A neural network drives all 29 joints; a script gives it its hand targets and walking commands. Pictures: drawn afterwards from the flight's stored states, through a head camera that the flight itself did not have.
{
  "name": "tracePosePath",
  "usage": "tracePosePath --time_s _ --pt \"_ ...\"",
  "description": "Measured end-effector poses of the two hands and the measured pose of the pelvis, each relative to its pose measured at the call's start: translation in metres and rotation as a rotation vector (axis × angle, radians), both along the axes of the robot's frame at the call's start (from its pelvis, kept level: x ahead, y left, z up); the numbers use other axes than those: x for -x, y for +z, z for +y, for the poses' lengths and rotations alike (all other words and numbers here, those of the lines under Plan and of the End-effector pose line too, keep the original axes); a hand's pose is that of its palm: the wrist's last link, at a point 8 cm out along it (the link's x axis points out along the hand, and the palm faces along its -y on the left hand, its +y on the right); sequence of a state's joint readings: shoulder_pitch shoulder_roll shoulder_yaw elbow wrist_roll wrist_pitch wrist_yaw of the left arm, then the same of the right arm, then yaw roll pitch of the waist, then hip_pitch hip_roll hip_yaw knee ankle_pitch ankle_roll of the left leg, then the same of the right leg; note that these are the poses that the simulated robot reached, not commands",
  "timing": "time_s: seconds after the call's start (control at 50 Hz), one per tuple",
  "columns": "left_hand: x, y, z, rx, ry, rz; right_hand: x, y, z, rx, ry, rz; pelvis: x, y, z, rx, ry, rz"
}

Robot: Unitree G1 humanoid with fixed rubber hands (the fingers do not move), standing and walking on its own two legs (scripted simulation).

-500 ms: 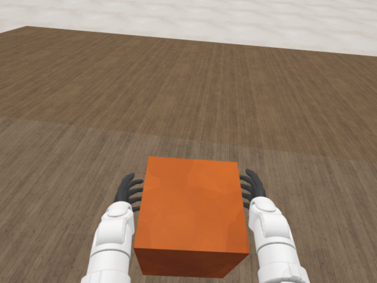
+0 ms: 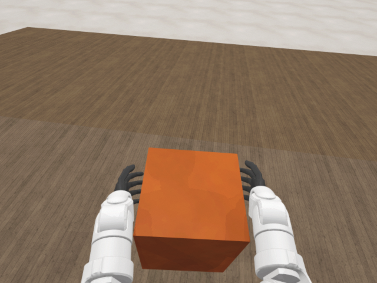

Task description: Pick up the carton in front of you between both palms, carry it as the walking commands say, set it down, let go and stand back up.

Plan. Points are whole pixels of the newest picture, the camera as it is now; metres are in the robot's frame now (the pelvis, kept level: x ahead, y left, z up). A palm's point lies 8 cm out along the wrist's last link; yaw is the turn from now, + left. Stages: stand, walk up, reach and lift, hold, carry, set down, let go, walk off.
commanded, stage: reach and lift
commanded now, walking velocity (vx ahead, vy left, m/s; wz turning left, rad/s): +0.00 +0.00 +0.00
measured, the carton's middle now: (187, 213) +0.30 +0.01 -0.05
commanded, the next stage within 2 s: hold in 0.54 s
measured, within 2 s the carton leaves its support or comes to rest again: neither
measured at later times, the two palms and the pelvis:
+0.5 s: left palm (122, 193) +0.30 +0.15 +0.04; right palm (257, 188) +0.31 -0.15 +0.05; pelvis +0.02 +0.00 +0.01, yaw +0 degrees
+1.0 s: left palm (121, 193) +0.29 +0.15 +0.06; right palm (261, 189) +0.30 -0.15 +0.06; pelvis +0.00 +0.00 +0.00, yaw +0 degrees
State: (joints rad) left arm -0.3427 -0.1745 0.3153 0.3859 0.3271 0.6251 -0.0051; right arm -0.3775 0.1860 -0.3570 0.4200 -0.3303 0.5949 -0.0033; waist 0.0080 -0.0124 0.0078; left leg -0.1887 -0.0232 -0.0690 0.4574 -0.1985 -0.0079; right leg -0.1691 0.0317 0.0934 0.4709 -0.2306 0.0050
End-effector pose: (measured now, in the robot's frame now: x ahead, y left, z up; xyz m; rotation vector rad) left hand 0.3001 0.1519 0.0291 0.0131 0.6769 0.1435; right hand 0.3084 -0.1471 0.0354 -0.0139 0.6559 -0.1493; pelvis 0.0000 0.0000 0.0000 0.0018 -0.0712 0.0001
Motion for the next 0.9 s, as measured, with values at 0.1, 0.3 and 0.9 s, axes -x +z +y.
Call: tracePosePath --time_s 0.1,0.3,0.9 --pt "-0.003 0.003 0.000 -0.009 -0.009 0.001 -0.003 0.003 0.001 0.009 0.004 0.001 -0.005 0.002 0.002 0.000 -0.001 -0.003" --pt "-0.006 0.006 0.001 -0.020 -0.020 0.008 -0.005 0.007 0.000 0.019 0.018 0.006 -0.016 0.005 0.003 0.000 0.000 -0.011" --pt "0.008 0.025 -0.003 -0.023 -0.023 0.002 0.009 0.026 -0.003 0.022 0.014 0.000 -0.008 0.005 -0.001 0.000 0.004 -0.069"
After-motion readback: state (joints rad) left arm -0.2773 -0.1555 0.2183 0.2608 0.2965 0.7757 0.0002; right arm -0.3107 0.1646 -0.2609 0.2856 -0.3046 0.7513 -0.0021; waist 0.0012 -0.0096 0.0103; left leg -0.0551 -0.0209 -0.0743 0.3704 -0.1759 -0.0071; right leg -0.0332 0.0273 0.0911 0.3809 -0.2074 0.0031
